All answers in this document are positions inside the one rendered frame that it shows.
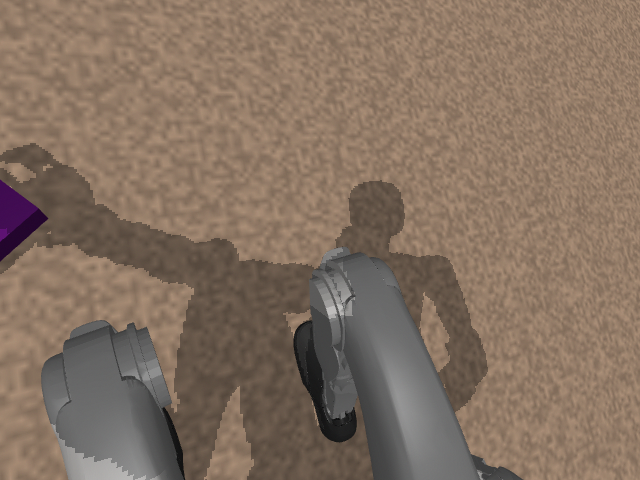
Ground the right robot foot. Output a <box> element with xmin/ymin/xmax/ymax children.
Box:
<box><xmin>293</xmin><ymin>320</ymin><xmax>357</xmax><ymax>442</ymax></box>

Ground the carton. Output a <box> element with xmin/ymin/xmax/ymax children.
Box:
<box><xmin>0</xmin><ymin>180</ymin><xmax>48</xmax><ymax>261</ymax></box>

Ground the left robot foot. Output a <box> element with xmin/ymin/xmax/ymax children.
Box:
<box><xmin>162</xmin><ymin>407</ymin><xmax>185</xmax><ymax>480</ymax></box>

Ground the right robot hand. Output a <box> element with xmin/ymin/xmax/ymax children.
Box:
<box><xmin>471</xmin><ymin>454</ymin><xmax>523</xmax><ymax>480</ymax></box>

